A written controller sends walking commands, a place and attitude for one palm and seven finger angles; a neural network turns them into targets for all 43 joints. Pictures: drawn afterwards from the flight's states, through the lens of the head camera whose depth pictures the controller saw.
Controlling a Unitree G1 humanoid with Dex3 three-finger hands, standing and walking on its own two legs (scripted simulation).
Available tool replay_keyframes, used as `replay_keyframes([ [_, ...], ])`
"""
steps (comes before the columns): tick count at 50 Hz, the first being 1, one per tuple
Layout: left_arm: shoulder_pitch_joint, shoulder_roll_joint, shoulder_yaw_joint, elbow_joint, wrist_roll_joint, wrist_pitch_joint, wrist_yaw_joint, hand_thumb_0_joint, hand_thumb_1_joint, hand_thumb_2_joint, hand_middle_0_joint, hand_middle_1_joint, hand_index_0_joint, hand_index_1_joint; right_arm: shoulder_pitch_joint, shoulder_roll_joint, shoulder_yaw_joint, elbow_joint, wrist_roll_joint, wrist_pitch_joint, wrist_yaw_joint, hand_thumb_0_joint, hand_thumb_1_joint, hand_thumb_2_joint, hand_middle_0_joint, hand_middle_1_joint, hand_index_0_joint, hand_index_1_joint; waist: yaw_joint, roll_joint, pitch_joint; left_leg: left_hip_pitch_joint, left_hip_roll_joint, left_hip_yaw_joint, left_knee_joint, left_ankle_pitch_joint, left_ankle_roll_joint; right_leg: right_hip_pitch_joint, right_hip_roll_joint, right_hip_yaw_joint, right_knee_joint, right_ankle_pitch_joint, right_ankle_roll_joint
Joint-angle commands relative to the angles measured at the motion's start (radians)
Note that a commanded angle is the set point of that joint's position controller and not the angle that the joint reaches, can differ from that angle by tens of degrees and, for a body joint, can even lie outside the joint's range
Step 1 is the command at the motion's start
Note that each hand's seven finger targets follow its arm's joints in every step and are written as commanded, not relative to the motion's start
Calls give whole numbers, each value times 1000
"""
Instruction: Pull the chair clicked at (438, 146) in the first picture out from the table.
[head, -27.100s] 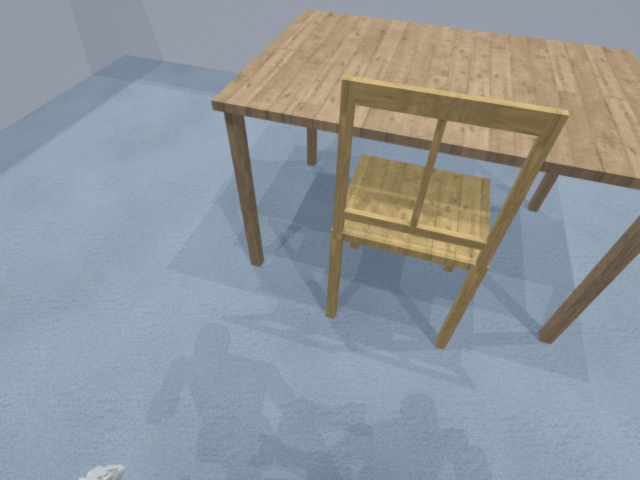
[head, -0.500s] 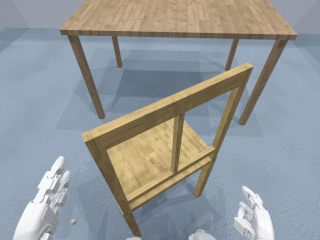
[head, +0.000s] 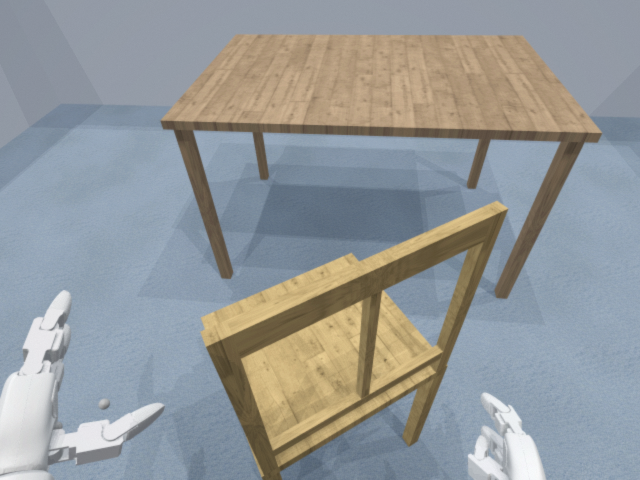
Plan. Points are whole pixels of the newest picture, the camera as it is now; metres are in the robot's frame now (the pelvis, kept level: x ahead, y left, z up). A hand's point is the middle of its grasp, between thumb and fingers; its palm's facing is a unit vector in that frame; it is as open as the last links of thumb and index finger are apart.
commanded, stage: draw the hand back to the body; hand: left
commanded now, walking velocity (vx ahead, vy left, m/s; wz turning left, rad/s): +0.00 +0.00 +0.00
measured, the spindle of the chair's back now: (366, 349) +0.34 -0.03 -0.06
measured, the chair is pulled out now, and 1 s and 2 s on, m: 0.59 0.59 0.59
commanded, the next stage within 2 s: step back with the hand held close in 0.68 s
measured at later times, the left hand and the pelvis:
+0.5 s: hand (84, 323) +0.21 +0.25 +0.17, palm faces +0.45 -0.79 -0.41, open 7.7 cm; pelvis +0.01 -0.01 +0.01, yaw -2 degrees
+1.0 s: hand (76, 325) +0.21 +0.26 +0.17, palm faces +0.40 -0.79 -0.47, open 7.4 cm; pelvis -0.01 +0.00 +0.02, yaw -3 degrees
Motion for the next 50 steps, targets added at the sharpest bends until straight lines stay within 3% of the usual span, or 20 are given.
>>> replay_keyframes([
  [1, -59, 150, 147, -207, 5, -83, 16, 0, 393, 655, -130, -195, -130, -195, -140, -94, -40, -143, -11, -67, 5, 0, -900, -900, 200, 300, 200, 300, 1, 22, 0, -92, 14, 16, -181, 317, 3, 172, -1, 21, -117, 203, -37],
  [4, -98, 176, 190, -211, -2, -90, 15, 0, 501, 707, -145, -218, -145, -218, -145, -98, -46, -136, -14, -62, 14, 0, -900, -900, 200, 300, 200, 300, 4, -12, -17, -63, 20, 23, -197, 361, 6, 203, -3, 24, -133, 256, -34],
  [7, -133, 185, 218, -197, -10, -93, 11, 0, 610, 760, -160, -240, -160, -240, -147, -100, -47, -125, -14, -55, 19, 0, -900, -900, 200, 300, 200, 300, 5, 15, -12, -40, 21, 30, -210, 389, 5, 219, -2, 30, -150, 284, -34],
  [11, -202, 203, 253, -189, -16, -101, 8, 0, 755, 830, -180, -270, -180, -270, -149, -103, -47, -116, -16, -49, 27, 0, -900, -900, 200, 300, 200, 300, 4, -6, -27, -10, 21, 35, -224, 411, 8, 240, -2, 29, -168, 307, -30],
  [15, -287, 254, 311, -190, -24, -111, 9, 0, 900, 900, -200, -300, -200, -300, -156, -113, -51, -104, -15, -46, 30, 0, -900, -900, 200, 300, 200, 300, 4, 6, -38, 5, 20, 39, -234, 408, 11, 258, -4, 36, -182, 318, -31],
  [18, -213, 182, 261, -118, -29, -106, -4, 0, 900, 900, -200, -300, -200, -300, -160, -111, -56, -100, -13, -33, 39, 0, -900, -900, 200, 300, 200, 300, 5, -32, -19, 5, 26, 48, -239, 422, 14, 253, -5, 31, -186, 328, -26],
  [21, -219, 188, 257, -127, -29, -112, -8, 0, 900, 900, -200, -300, -200, -300, -168, -116, -62, -103, -10, -24, 41, 0, -900, -900, 200, 300, 200, 300, 5, -27, -12, 1, 26, 50, -246, 391, 15, 246, -4, 35, -194, 295, -25],
  [25, -246, 247, 299, -202, -25, -121, -1, 0, 900, 900, -200, -300, -200, -300, -168, -116, -61, -109, -13, -32, 41, 0, -900, -900, 200, 300, 200, 300, 12, 17, -55, 15, 22, 43, -250, 399, 13, 273, -3, 40, -194, 303, -29],
  [28, -235, 233, 292, -204, -23, -123, 0, 0, 900, 900, -200, -300, -200, -300, -163, -112, -61, -108, -13, -39, 39, 0, -900, -900, 200, 300, 200, 300, 9, 13, -65, 25, 22, 49, -248, 418, 14, 276, -4, 41, -193, 321, -28],
  [31, -249, 221, 283, -169, -23, -117, 0, 0, 900, 900, -200, -300, -200, -300, -167, -113, -60, -101, -11, -38, 36, 0, -900, -900, 200, 300, 200, 300, 3, 3, -9, 16, 25, 52, -255, 383, 12, 244, 0, 41, -207, 286, -28],
  [39, -258, 216, 273, -163, -24, -121, -5, 0, 900, 900, -200, -300, -200, -300, -170, -117, -60, -102, -13, -40, 43, 0, -900, -900, 200, 300, 200, 300, 8, 7, -24, 18, 24, 48, -263, 360, 16, 251, -1, 42, -213, 255, -28],
  [40, -310, 216, 257, -163, -22, -118, -7, 0, 900, 900, -200, -300, -200, -300, -171, -122, -55, -99, -14, -41, 42, 0, -900, -900, 200, 300, 200, 300, 0, 4, -4, 10, 21, 43, -268, 351, 16, 244, 0, 39, -219, 248, -29],
  [41, -460, 369, 408, -231, -28, -173, -3, 0, 900, 900, -200, -300, -200, -300, -150, -139, -66, -123, -8, -23, 39, 0, -900, -900, 200, 300, 200, 300, -27, -38, 118, -52, 45, 54, -251, 238, 31, 120, -44, 170, -288, 295, -25],
  [42, -363, 290, 365, -114, -18, -175, -10, 0, 900, 900, -200, -300, -200, -300, -140, -121, -64, -104, -12, -9, 38, 0, -900, -900, 200, 300, 200, 300, -35, -108, 96, -43, 39, 38, -238, 195, 33, 120, -60, 164, -303, 243, -25],
  [43, -287, 232, 322, -76, -12, -169, -18, 0, 900, 900, -200, -300, -200, -300, -137, -125, -65, -114, -17, 5, 41, 0, -900, -900, 200, 300, 200, 300, -36, -123, 72, -28, 39, 41, -237, 201, 36, 121, -60, 170, -305, 234, -24],
  [44, -256, 211, 297, -96, -7, -170, -21, 0, 900, 900, -200, -300, -200, -300, -143, -131, -67, -122, -19, 18, 44, 0, -900, -900, 200, 300, 200, 300, -37, -100, 47, -22, 43, 42, -239, 223, 38, 131, -61, 163, -293, 257, -21],
  [45, -252, 219, 300, -135, -5, -178, -20, 0, 900, 900, -200, -300, -200, -300, -150, -134, -66, -131, -22, 24, 44, 0, -900, -900, 200, 300, 200, 300, -36, -37, 16, -34, 45, 42, -255, 241, 36, 165, -64, 149, -272, 288, -22],
  [46, -215, 215, 301, -132, -1, -179, -15, 0, 900, 900, -200, -300, -200, -300, -153, -132, -65, -133, -25, 30, 43, 0, -900, -900, 200, 300, 200, 300, -34, -17, -18, -34, 51, 47, -263, 269, 36, 185, -61, 139, -250, 318, -18],
  [50, -153, 262, 345, -217, 8, -188, 4, 0, 900, 900, -200, -300, -200, -300, -163, -131, -74, -149, -30, 49, 40, 0, -900, -900, 200, 300, 200, 300, -35, -7, -108, -61, 70, 32, -265, 373, 34, 253, -59, 107, -191, 424, -8],
])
